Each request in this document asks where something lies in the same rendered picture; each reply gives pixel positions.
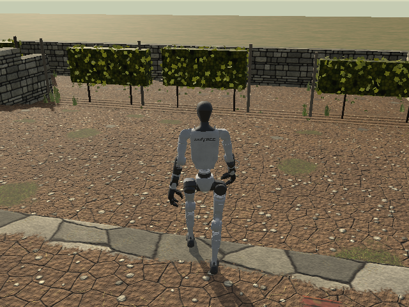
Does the right robot forearm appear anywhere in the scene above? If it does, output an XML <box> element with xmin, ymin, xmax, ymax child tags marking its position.
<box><xmin>226</xmin><ymin>153</ymin><xmax>236</xmax><ymax>175</ymax></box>

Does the right robot foot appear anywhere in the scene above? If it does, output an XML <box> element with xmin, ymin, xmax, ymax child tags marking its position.
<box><xmin>210</xmin><ymin>257</ymin><xmax>219</xmax><ymax>274</ymax></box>

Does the right robot hand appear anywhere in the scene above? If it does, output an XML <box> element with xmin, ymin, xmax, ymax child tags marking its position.
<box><xmin>221</xmin><ymin>172</ymin><xmax>236</xmax><ymax>185</ymax></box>

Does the robot left upper arm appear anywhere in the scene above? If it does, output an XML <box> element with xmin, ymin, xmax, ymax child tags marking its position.
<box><xmin>176</xmin><ymin>129</ymin><xmax>191</xmax><ymax>166</ymax></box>

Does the left robot forearm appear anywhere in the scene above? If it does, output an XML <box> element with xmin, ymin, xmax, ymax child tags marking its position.
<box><xmin>169</xmin><ymin>156</ymin><xmax>182</xmax><ymax>189</ymax></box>

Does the robot right upper arm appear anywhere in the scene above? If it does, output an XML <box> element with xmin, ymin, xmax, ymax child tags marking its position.
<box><xmin>218</xmin><ymin>129</ymin><xmax>234</xmax><ymax>162</ymax></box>

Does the left robot shin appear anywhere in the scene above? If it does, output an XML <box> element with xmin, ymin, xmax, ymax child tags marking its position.
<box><xmin>185</xmin><ymin>201</ymin><xmax>194</xmax><ymax>239</ymax></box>

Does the left robot hand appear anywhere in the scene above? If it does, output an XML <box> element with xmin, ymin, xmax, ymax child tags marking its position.
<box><xmin>168</xmin><ymin>188</ymin><xmax>183</xmax><ymax>207</ymax></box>

